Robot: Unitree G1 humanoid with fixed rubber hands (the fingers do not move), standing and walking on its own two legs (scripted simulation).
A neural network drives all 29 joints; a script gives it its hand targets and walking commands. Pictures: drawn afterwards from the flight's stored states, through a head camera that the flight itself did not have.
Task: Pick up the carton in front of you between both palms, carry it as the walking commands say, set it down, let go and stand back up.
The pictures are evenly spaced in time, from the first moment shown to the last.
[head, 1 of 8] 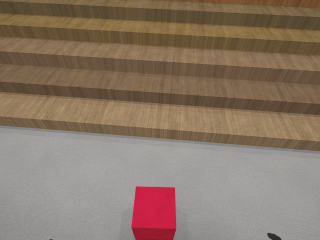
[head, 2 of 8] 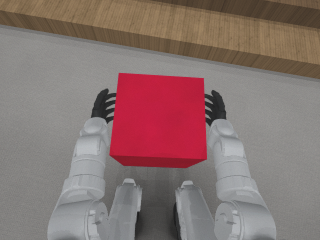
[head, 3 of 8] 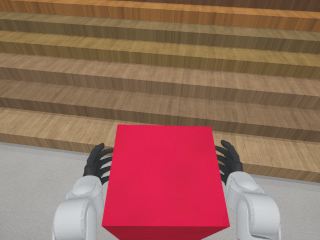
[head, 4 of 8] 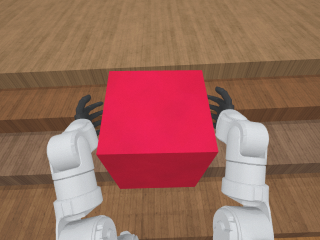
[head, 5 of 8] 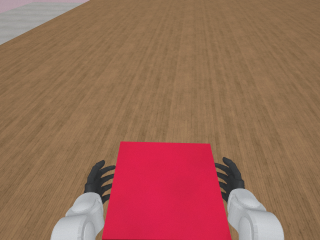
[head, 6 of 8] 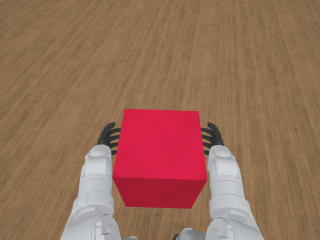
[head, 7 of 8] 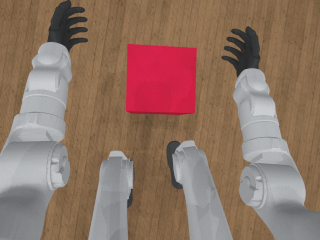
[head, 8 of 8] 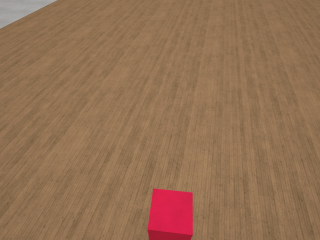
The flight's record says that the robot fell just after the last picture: no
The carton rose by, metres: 1.94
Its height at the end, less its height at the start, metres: +1.19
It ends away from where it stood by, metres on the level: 5.33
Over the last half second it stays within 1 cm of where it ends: yes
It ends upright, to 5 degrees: yes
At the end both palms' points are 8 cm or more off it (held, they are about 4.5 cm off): yes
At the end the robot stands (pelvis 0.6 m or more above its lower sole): yes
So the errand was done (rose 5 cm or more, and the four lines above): yes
